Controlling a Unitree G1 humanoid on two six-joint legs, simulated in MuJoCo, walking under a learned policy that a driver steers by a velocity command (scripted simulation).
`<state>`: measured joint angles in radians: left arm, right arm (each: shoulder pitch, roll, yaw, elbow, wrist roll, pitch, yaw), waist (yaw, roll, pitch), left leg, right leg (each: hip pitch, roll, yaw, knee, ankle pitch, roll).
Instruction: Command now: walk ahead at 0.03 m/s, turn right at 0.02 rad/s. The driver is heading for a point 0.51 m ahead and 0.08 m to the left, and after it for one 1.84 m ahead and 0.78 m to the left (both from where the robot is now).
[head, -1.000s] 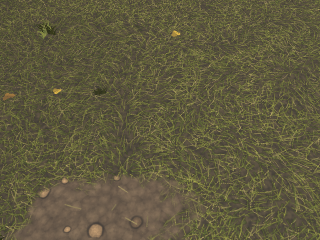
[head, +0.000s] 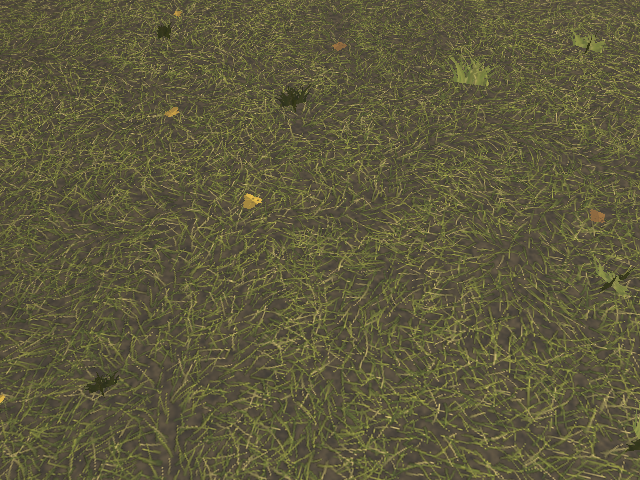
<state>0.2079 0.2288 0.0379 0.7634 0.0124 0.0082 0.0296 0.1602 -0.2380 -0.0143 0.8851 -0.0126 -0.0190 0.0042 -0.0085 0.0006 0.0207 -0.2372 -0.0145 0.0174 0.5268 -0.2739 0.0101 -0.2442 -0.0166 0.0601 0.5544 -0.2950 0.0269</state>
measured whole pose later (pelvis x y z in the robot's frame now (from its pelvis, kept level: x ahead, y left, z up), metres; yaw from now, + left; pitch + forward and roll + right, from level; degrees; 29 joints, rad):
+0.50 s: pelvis +0.01 +0.00 +0.00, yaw +0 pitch -2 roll +0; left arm 0.21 0.23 0.04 0.96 0.01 0.01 0.04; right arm 0.15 -0.23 -0.02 1.06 0.00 0.01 -0.02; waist -0.01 0.00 0.04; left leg -0.19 0.00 0.01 0.51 -0.28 0.01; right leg -0.18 -0.01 0.05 0.50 -0.28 0.02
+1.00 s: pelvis +0.13 -0.03 +0.01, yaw +0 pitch +1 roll +0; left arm 0.49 0.18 0.02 1.08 0.00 -0.09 0.01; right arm 0.06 -0.27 -0.05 0.96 0.02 -0.08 0.02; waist 0.07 0.03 0.00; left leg -0.62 0.08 0.01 0.79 -0.10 0.02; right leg 0.06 0.02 -0.03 0.20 -0.28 -0.04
